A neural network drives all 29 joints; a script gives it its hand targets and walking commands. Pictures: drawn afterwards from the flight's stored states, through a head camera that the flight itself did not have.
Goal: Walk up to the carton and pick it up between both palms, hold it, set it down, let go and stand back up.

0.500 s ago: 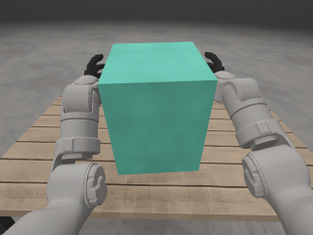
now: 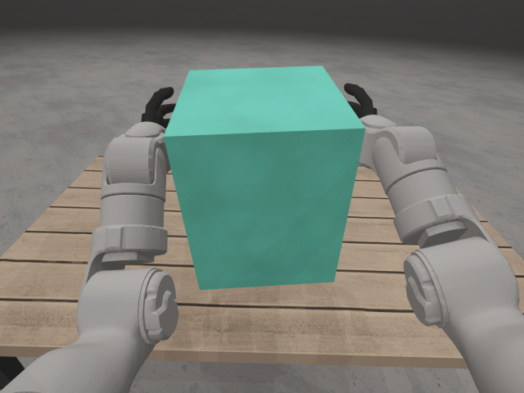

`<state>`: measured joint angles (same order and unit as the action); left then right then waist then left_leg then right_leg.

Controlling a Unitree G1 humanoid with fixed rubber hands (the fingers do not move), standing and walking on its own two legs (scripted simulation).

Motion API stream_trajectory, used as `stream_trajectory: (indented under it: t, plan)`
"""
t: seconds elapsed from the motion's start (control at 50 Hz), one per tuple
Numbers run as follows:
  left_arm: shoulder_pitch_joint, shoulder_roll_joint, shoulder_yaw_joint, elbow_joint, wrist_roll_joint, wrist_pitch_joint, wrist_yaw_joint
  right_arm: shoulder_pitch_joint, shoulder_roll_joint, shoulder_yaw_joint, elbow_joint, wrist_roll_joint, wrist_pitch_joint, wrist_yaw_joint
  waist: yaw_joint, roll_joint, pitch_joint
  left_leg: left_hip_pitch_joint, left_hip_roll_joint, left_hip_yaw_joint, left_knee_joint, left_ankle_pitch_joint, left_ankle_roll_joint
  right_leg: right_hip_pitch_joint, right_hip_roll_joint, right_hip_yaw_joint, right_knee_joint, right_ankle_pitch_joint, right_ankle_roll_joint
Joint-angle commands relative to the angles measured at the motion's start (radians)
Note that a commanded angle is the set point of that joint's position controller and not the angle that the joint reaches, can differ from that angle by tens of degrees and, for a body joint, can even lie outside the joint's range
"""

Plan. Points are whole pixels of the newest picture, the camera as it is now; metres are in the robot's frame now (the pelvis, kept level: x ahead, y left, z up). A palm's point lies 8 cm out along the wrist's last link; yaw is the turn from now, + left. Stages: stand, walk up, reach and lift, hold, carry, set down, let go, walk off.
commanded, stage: hold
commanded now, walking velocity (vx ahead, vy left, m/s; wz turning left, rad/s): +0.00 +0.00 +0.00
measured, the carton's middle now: (261, 176) +0.36 +0.01 +0.24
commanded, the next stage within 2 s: none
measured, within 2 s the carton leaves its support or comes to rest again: neither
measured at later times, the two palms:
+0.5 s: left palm (155, 136) +0.37 +0.16 +0.29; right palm (362, 132) +0.37 -0.13 +0.30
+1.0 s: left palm (155, 135) +0.37 +0.16 +0.29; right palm (363, 131) +0.37 -0.13 +0.30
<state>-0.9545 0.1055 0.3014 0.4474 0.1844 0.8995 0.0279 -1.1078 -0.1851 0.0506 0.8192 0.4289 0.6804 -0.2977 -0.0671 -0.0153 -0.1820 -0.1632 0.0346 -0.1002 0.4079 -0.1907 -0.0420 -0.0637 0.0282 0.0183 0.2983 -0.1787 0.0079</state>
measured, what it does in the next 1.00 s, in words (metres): stands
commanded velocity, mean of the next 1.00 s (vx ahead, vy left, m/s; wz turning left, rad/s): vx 0.00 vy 0.00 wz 0.00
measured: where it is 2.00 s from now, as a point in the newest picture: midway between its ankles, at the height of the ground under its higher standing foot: outside the picture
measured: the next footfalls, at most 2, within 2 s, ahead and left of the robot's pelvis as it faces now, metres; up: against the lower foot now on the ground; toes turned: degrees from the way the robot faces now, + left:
none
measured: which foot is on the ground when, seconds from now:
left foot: down 0.00-1.00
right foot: down 0.00-1.00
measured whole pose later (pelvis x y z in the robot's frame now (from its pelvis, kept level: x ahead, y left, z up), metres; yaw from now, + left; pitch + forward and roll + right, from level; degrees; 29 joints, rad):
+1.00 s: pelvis +0.00 +0.00 +0.00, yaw +0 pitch -3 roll -2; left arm -0.96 0.10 0.30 0.46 0.19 0.89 0.03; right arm -1.11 -0.19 0.06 0.82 0.43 0.68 -0.30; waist -0.06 -0.01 -0.19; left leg -0.16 0.03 -0.10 0.41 -0.19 -0.04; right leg -0.07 0.03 0.03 0.30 -0.18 0.01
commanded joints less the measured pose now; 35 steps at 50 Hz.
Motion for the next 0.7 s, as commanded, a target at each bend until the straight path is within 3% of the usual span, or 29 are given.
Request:
stream_trajectory:
  t: [0.0,0.48,0.58,0.6,0.68]
  plan:
    - [-0.899,-0.635,-0.346,-0.184,-0.201,-0.116,-0.138,-0.886,0.661,0.152,-0.383,0.166,-0.046,0.153,-0.003,0.075,-0.361,0.130,-0.074,0.046,-0.037,0.242,-0.020,0.073,0.057,-0.003,-0.023,0.222,0.022]
    - [-0.859,-0.625,-0.345,-0.210,-0.201,-0.109,-0.153,-0.857,0.673,0.178,-0.438,0.184,-0.034,0.127,-0.008,0.062,-0.365,0.162,-0.081,0.050,-0.022,0.308,-0.018,0.092,0.054,0.002,-0.020,0.319,0.037]
    - [-0.886,-0.637,-0.370,-0.236,-0.207,-0.110,-0.152,-0.865,0.670,0.166,-0.440,0.182,-0.037,0.130,-0.020,0.088,-0.366,0.164,-0.078,0.046,-0.022,0.304,-0.028,0.077,0.057,-0.002,-0.017,0.296,0.030]
    - [-0.876,-0.634,-0.359,-0.223,-0.202,-0.110,-0.150,-0.868,0.672,0.174,-0.441,0.185,-0.035,0.132,-0.009,0.081,-0.366,0.159,-0.079,0.049,-0.024,0.297,-0.023,0.083,0.058,-0.001,-0.021,0.283,0.032]
    - [-0.865,-0.642,-0.363,-0.220,-0.202,-0.107,-0.146,-0.855,0.661,0.166,-0.427,0.181,-0.036,0.135,-0.011,0.087,-0.348,0.156,-0.077,0.046,-0.028,0.295,-0.028,0.071,0.060,-0.002,-0.023,0.270,0.025]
